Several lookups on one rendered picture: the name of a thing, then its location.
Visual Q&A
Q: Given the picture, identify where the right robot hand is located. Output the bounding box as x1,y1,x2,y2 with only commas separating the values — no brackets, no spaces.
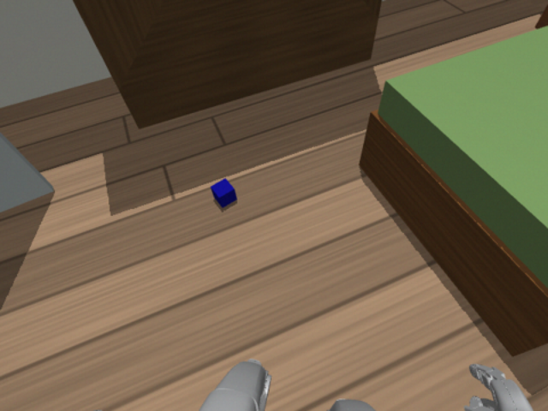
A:
464,364,533,411

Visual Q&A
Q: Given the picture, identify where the bed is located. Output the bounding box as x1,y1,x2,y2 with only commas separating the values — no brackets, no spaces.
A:
359,26,548,357

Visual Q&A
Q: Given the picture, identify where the cube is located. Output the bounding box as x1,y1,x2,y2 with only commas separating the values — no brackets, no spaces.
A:
211,178,237,208

